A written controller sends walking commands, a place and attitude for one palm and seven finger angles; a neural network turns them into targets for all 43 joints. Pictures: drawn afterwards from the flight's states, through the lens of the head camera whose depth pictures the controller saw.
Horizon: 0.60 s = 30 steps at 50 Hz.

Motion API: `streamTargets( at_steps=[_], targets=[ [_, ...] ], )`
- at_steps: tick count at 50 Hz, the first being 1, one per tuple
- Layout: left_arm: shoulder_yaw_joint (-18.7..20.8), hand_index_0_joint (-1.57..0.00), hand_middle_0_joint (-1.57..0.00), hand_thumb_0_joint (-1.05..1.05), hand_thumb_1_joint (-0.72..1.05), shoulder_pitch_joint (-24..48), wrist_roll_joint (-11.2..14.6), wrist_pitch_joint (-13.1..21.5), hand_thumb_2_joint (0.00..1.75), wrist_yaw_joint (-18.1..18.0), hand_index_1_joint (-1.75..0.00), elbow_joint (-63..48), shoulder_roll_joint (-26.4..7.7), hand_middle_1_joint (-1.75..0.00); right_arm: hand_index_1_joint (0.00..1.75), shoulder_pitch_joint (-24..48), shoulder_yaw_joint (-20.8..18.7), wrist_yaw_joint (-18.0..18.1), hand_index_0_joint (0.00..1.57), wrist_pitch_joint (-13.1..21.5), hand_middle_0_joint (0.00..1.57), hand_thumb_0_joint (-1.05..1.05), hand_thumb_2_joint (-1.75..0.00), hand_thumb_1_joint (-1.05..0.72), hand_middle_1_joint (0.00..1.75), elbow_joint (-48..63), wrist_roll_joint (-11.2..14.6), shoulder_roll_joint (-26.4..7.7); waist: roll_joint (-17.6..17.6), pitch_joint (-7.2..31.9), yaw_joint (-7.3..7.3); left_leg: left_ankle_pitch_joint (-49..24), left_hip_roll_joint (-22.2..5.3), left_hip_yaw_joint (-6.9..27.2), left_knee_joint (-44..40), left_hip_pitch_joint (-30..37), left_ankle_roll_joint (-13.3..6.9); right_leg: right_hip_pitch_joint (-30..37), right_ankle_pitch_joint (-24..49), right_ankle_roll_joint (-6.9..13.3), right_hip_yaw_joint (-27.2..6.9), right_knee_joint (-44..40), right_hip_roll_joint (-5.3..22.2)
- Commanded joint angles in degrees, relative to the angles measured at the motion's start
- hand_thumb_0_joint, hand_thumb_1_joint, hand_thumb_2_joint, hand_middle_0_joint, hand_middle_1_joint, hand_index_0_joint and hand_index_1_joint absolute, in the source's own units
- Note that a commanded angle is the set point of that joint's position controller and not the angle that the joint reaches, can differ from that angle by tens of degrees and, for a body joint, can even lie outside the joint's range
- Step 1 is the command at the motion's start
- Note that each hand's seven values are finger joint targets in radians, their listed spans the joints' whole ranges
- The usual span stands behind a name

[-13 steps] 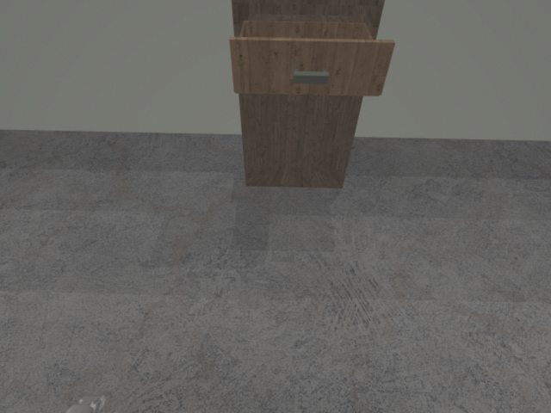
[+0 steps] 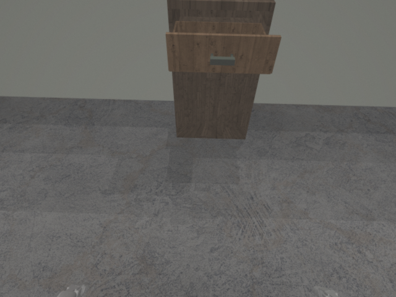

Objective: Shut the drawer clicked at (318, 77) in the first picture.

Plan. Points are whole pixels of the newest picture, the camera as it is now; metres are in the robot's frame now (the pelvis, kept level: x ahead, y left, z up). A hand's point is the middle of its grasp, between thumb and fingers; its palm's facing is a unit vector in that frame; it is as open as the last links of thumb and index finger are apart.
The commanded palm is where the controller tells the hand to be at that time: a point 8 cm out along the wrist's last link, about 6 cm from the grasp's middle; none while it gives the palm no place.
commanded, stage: stand and wait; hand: left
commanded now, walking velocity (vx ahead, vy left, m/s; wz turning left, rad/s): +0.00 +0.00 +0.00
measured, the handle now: (222, 58) +1.00 -0.04 +0.01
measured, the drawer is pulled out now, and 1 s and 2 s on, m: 0.30 0.30 0.30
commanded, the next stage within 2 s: look at it before walking up in 0.58 s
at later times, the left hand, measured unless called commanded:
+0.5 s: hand out of the picture +0.05 +0.24 -0.15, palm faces -0.02 -0.94 -0.33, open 7.4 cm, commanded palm none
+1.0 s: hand out of the picture +0.05 +0.24 -0.15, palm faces -0.03 -0.95 -0.32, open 7.4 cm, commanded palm none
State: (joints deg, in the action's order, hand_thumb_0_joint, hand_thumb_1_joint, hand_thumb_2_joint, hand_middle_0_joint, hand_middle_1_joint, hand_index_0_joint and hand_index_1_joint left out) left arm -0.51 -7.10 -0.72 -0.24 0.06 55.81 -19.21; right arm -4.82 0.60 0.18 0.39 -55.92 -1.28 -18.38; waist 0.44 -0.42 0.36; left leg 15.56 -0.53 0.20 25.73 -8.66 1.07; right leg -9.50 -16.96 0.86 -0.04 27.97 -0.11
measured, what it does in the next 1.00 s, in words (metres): stands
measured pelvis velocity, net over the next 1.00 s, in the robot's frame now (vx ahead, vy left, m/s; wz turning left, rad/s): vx -0.03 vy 0.00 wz -0.01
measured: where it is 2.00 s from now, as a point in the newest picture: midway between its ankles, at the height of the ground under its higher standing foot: outside the picture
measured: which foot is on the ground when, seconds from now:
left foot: down 0.00-1.00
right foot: down 0.00-1.00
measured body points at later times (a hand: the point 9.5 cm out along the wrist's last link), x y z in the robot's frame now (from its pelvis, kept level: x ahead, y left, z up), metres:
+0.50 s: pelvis -0.02 -0.01 +0.00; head -0.02 -0.01 +0.45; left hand +0.05 +0.29 -0.13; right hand +0.05 -0.30 -0.13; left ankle -0.02 +0.13 -0.74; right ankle -0.02 -0.11 -0.74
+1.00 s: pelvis -0.03 +0.00 +0.01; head -0.03 +0.00 +0.46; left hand +0.05 +0.29 -0.13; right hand +0.04 -0.29 -0.13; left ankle -0.02 +0.13 -0.74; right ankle -0.02 -0.11 -0.74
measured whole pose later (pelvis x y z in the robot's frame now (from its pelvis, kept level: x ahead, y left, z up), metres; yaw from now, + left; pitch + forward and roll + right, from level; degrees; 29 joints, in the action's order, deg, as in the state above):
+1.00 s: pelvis -0.03 +0.00 +0.01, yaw -1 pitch -2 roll +0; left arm -0.1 -8.8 -0.7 0.2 0.2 62.4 -19.2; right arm -8.4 0.4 0.0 0.6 -63.6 -0.9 -18.5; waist 0.6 -1.2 0.0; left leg 11.1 -1.5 -0.3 21.2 -8.2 1.5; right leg -8.9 -11.7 1.1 -0.5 22.4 -1.1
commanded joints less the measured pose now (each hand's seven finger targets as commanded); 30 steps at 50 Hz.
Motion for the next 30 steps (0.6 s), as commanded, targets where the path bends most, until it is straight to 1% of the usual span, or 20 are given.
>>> streamTargets(
  at_steps=[1, 7, 8, 12, 14, 18, 19, 20, 21, 25, 27, 28, 30],
  targets=[
    [2.9, -0.2, -0.2, 0.0, 0.9, 2.24, 0.1, 1.69, 0.9, -0.78, -0.3, -3.26, -12.45, -0.3, 0.3, 2.33, -2.97, 0.95, 0.2, 1.61, 0.2, 0.0, -0.9, -0.9, 0.3, 2.92, 0.32, -11.76, -0.33, 4.58, -0.25, -15.28, -5.49, 3.87, -3.34, 1.2, -2.88, 1.04, 17.29, 1.64, -5.69, -5.14, 6.76],
    [2.9, -0.2, -0.2, 0.0, 0.9, 1.9, 0.13, 1.69, 0.9, -0.68, -0.3, -1.85, -12.3, -0.3, 0.3, 1.79, -2.83, 0.97, 0.2, 1.54, 0.2, 0.0, -0.9, -0.9, 0.3, 1.37, 0.44, -11.49, -0.14, 3.47, -0.27, -12.9, -5.68, 3.81, -4.43, 1.33, -2.7, 0.52, 15.44, 1.65, -6.25, -6.64, 6.69],
    [2.86, -0.2, -0.2, 0.0, 0.9, 1.76, 0.17, 1.7, 0.9, -0.67, -0.3, -1.52, -12.22, -0.3, 0.3, 1.75, -2.79, 0.98, 0.2, 1.56, 0.2, 0.0, -0.9, -0.9, 0.3, 1.06, 0.42, -11.69, -0.57, 3.36, -0.21, -12.45, -5.72, 3.78, -4.49, 1.15, -2.64, 0.46, 14.94, 1.64, -6.35, -6.9, 6.82],
    [2.82, -0.2, -0.2, 0.0, 0.9, 1.43, 0.2, 1.8, 0.9, -0.66, -0.3, -0.42, -12.35, -0.3, 0.3, 1.06, -2.71, 0.92, 0.2, 1.47, 0.2, 0.0, -0.9, -0.9, 0.3, -0.14, 0.52, -11.5, 0.26, 2.97, -0.24, -10.95, -5.75, 4.02, -5.12, 1.1, -2.5, 0.45, 13.15, 1.76, -7.0, -8.05, 6.84],
    [2.76, -0.2, -0.2, 0.0, 0.9, 1.26, 0.24, 1.85, 0.9, -0.62, -0.3, 0.28, -12.37, -0.3, 0.3, 0.86, -2.66, 0.91, 0.2, 1.55, 0.2, 0.0, -0.9, -0.9, 0.3, -0.77, 0.52, -11.75, -0.44, 3.29, -0.25, -10.59, -5.74, 3.96, -5.17, 1.12, -2.37, 0.52, 12.52, 1.7, -7.12, -8.38, 6.98],
    [2.67, -0.2, -0.2, 0.0, 0.9, 1.21, 0.28, 1.79, 0.9, -0.6, -0.3, 1.2, -12.29, -0.3, 0.3, 0.34, -2.5, 0.89, 0.2, 1.57, 0.2, 0.0, -0.9, -0.9, 0.3, -1.93, 0.58, -11.87, -0.9, 2.46, -0.16, -9.68, -5.96, 4.17, -6.06, 0.57, -2.3, 0.48, 11.05, 1.61, -7.09, -8.94, 6.78],
    [2.71, -0.2, -0.2, 0.0, 0.9, 1.38, 0.26, 1.8, 0.9, -0.58, -0.3, 1.29, -12.41, -0.3, 0.3, 0.1, -2.48, 0.87, 0.2, 1.59, 0.2, 0.0, -0.9, -0.9, 0.3, -2.02, 0.6, -11.95, -0.29, 2.05, -0.24, -9.36, -5.99, 4.22, -6.31, 0.17, -2.26, 0.41, 10.52, 1.6, -7.06, -9.12, 6.74],
    [2.7, -0.2, -0.2, 0.0, 0.9, 1.08, 0.27, 1.81, 0.9, -0.59, -0.3, 1.55, -12.14, -0.3, 0.3, 0.2, -2.51, 0.85, 0.2, 1.65, 0.2, 0.0, -0.9, -0.9, 0.3, -2.37, 0.55, -11.9, -0.78, 2.29, -0.11, -9.38, -5.97, 4.24, -6.4, 0.49, -2.3, 0.35, 10.24, 1.6, -7.15, -9.28, 6.86],
    [2.67, -0.2, -0.2, 0.0, 0.9, 1.19, 0.29, 1.86, 0.9, -0.57, -0.3, 1.76, -12.32, -0.3, 0.3, 0.1, -2.45, 0.87, 0.2, 1.62, 0.2, 0.0, -0.9, -0.9, 0.3, -2.53, 0.59, -12.02, 0.0, 2.13, -0.22, -9.26, -6.01, 4.3, -6.4, 0.57, -2.25, 0.17, 10.0, 1.62, -7.4, -9.55, 6.76],
    [2.65, -0.2, -0.2, 0.0, 0.9, 1.36, 0.23, 1.77, 0.9, -0.55, -0.3, 2.2, -12.21, -0.3, 0.3, -0.35, -2.44, 0.78, 0.2, 1.64, 0.2, 0.0, -0.9, -0.9, 0.3, -3.17, 0.57, -11.98, -0.51, 1.04, -0.14, -7.7, -5.93, 4.58, -7.19, -0.23, -2.28, -0.47, 6.96, 1.51, -7.49, -10.25, 6.7],
    [2.62, -0.2, -0.2, 0.0, 0.9, 1.24, 0.16, 1.73, 0.9, -0.54, -0.3, 2.25, -12.21, -0.3, 0.3, -0.79, -2.43, 0.73, 0.2, 1.57, 0.2, 0.0, -0.9, -0.9, 0.3, -3.36, 0.59, -11.64, -0.04, 0.89, -0.19, -7.01, -5.89, 4.66, -7.41, -0.27, -2.28, -0.78, 5.68, 1.5, -7.69, -10.63, 6.58],
    [2.59, -0.2, -0.2, 0.0, 0.9, 1.47, 0.17, 1.73, 0.9, -0.54, -0.3, 2.31, -12.21, -0.3, 0.3, -0.58, -2.45, 0.72, 0.2, 1.56, 0.2, 0.0, -0.9, -0.9, 0.3, -3.46, 0.51, -11.92, -0.4, 0.14, -0.16, -6.66, -5.8, 4.65, -7.46, -0.57, -2.22, -1.4, 5.1, 1.49, -7.84, -10.85, 6.59],
    [2.63, -0.2, -0.2, 0.0, 0.9, 1.27, 0.15, 1.8, 0.9, -0.53, -0.3, 2.43, -12.14, -0.3, 0.3, -0.85, -2.46, 0.67, 0.2, 1.64, 0.2, 0.0, -0.9, -0.9, 0.3, -3.62, 0.51, -11.8, -0.35, 0.82, -0.19, -6.7, -5.8, 4.53, -7.39, -0.38, -2.21, -1.18, 4.82, 1.51, -8.08, -11.09, 6.69]
  ],
)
